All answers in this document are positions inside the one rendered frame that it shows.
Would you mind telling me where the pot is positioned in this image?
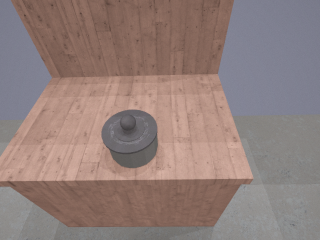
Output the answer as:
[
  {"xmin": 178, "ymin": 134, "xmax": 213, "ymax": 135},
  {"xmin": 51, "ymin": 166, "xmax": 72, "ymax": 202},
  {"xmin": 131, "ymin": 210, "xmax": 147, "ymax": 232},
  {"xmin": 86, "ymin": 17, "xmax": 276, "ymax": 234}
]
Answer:
[{"xmin": 109, "ymin": 135, "xmax": 158, "ymax": 168}]

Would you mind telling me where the table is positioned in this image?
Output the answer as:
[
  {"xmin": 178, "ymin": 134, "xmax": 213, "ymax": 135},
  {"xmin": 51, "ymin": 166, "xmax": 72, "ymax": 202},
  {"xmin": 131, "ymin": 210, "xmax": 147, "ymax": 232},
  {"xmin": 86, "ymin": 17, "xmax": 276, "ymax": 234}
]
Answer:
[{"xmin": 0, "ymin": 0, "xmax": 254, "ymax": 227}]

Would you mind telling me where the knob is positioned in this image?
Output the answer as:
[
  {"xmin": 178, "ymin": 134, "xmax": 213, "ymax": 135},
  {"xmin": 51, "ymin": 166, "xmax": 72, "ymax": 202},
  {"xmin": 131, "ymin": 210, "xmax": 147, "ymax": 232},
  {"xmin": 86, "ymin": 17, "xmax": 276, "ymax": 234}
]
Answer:
[{"xmin": 120, "ymin": 114, "xmax": 136, "ymax": 131}]

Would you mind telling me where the lid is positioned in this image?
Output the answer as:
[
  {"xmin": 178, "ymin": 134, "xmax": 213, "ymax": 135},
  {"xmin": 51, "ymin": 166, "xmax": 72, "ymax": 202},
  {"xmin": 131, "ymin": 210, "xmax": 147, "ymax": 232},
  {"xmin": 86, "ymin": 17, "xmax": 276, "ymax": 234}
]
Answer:
[{"xmin": 101, "ymin": 109, "xmax": 158, "ymax": 155}]

